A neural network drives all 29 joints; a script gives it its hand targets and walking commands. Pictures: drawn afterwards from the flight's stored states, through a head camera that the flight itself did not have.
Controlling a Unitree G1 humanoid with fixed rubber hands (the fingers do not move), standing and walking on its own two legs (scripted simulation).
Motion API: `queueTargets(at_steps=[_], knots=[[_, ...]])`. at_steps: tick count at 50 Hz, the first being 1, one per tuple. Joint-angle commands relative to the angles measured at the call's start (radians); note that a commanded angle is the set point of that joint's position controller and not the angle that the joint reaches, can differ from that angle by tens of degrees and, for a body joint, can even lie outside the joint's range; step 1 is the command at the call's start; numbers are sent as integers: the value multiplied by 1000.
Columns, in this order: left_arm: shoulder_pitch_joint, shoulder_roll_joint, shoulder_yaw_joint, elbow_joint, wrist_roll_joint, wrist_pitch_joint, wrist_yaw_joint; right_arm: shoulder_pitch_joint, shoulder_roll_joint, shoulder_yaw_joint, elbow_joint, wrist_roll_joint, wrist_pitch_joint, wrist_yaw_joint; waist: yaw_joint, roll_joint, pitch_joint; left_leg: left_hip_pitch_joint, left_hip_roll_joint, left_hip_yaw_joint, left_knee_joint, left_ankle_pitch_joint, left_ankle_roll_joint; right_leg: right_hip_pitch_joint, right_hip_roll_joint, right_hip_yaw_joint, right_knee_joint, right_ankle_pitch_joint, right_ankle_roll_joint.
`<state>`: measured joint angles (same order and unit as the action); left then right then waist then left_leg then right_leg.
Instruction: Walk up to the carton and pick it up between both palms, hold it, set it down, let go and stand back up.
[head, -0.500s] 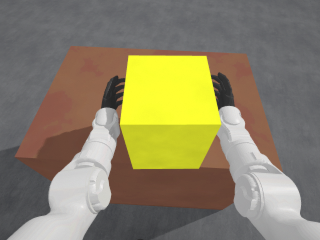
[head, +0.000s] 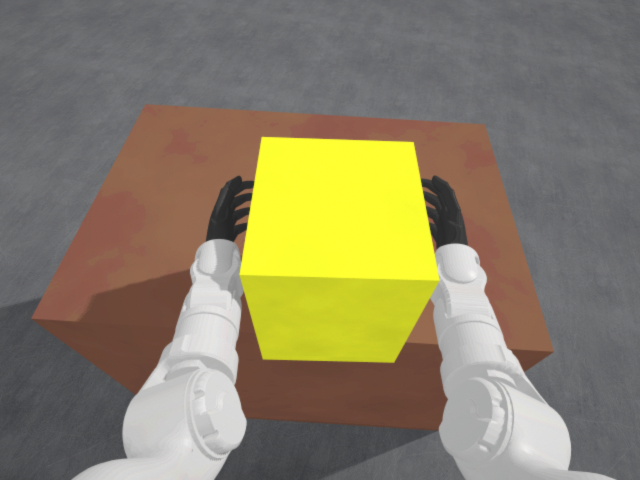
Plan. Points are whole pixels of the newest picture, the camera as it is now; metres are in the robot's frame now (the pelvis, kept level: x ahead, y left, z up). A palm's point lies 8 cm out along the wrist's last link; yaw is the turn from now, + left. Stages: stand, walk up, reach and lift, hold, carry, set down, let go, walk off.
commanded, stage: reach and lift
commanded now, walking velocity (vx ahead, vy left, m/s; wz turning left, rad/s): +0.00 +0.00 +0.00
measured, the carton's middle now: (332, 258) +0.41 +0.04 +0.01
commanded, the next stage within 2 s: none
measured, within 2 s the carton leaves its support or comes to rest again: leaves its support in 1.20 s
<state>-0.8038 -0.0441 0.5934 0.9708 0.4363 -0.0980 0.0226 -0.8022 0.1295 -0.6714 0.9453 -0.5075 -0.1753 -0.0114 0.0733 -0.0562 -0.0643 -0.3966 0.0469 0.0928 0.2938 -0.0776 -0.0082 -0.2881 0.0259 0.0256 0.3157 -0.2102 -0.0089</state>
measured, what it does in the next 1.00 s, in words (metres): stands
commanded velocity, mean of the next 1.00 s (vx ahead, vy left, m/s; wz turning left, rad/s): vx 0.00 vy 0.00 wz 0.00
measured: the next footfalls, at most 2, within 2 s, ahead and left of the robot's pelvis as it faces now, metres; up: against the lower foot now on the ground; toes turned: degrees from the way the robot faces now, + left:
none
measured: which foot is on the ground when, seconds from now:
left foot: down 0.00-1.00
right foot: down 0.00-1.00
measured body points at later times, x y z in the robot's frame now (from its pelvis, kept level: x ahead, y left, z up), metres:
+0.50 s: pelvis +0.00 +0.00 +0.00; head +0.06 +0.03 +0.45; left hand +0.41 +0.19 +0.05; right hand +0.43 -0.10 +0.07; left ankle +0.03 +0.13 -0.75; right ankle -0.05 -0.11 -0.75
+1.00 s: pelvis +0.00 +0.00 +0.00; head +0.05 +0.02 +0.45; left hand +0.41 +0.19 +0.05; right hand +0.43 -0.10 +0.07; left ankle +0.03 +0.13 -0.75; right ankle -0.05 -0.11 -0.75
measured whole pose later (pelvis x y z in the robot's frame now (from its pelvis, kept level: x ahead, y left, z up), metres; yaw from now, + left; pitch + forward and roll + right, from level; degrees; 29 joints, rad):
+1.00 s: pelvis +0.00 +0.00 +0.00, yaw +0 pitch +11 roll +0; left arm -0.78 -0.04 0.57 0.98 0.42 -0.11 0.03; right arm -0.77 0.13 -0.66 0.98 -0.51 -0.22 -0.03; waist 0.07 -0.07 -0.10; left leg -0.40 0.05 0.09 0.28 -0.07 -0.01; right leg -0.29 0.03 0.02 0.30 -0.21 -0.01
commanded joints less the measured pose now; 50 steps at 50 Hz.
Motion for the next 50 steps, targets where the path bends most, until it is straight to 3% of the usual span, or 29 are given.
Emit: queueTargets(at_steps=[1,5,9,11,18,20,22,27,30,32,35,36,40,42,43,45,47,50], knots=[[-547,-373,-199,-65,10,-55,-82,-503,450,239,-21,-52,-62,103,-1,30,-577,457,-19,77,89,385,5,63,-21,-104,12,408,77],[-541,-394,-204,-68,17,-56,-84,-500,464,233,-28,-54,-72,105,0,55,-605,479,-14,74,99,431,-2,50,-16,-105,0,389,64],[-527,-388,-180,-50,27,-51,-89,-523,465,251,-36,-53,-77,103,24,30,-562,450,-18,79,86,394,10,71,-17,-106,1,390,76],[-547,-406,-204,-72,14,-57,-88,-503,486,255,-21,-49,-77,106,11,39,-570,455,-16,78,91,408,3,71,-18,-109,3,390,72],[-526,-411,-213,-56,22,-47,-95,-492,503,261,-2,-42,-75,110,17,50,-551,456,-16,75,104,448,3,79,-16,-106,12,434,74],[-537,-420,-224,-77,10,-51,-94,-515,496,272,-28,-37,-85,109,13,62,-589,454,-17,74,99,433,-2,77,-18,-103,8,417,68],[-538,-414,-218,-60,8,-50,-93,-517,492,265,-23,-45,-86,112,19,32,-581,442,-15,75,89,412,5,84,-16,-108,3,392,65],[-529,-433,-223,-71,22,-41,-89,-501,493,263,4,-40,-82,114,26,59,-560,502,-5,70,96,438,-1,32,-7,-115,-12,336,56],[-544,-435,-239,-71,9,-48,-91,-499,511,268,9,-41,-87,110,14,52,-582,449,-10,75,96,431,-1,67,-13,-108,-1,383,62],[-525,-434,-225,-54,22,-44,-87,-511,505,271,4,-38,-90,114,33,41,-586,458,-11,74,93,420,4,59,-9,-116,0,374,64],[-526,-444,-228,-52,27,-38,-84,-514,501,269,14,-37,-88,116,34,71,-579,472,-6,73,98,440,-4,38,-8,-116,-8,352,58],[-533,-444,-236,-61,19,-40,-85,-513,494,263,16,-42,-88,113,20,65,-566,469,-8,72,98,435,-4,44,-10,-113,-9,361,58],[-545,-437,-238,-55,14,-46,-86,-519,504,269,20,-49,-97,105,25,55,-573,444,-14,78,93,414,-2,65,-12,-112,-8,366,60],[-555,-459,-261,-68,4,-52,-82,-516,503,275,28,-38,-106,106,13,66,-607,457,-13,73,99,433,-8,60,-14,-117,-1,397,57],[-537,-445,-246,-51,13,-52,-84,-523,512,287,14,-36,-111,103,34,49,-593,445,-11,76,99,440,0,75,-11,-117,3,415,61],[-555,-458,-268,-58,-3,-61,-81,-539,507,293,19,-37,-123,99,14,56,-637,451,-13,74,99,442,-5,85,-12,-112,8,429,61],[-569,-450,-261,-48,-8,-77,-81,-550,518,312,29,-36,-137,96,28,43,-651,423,-12,72,96,444,-4,106,-14,-110,13,459,60],[-572,-467,-271,-40,-15,-85,-82,-580,499,301,2,-40,-161,97,23,53,-643,400,-7,69,90,441,-9,127,-16,-113,14,483,59]])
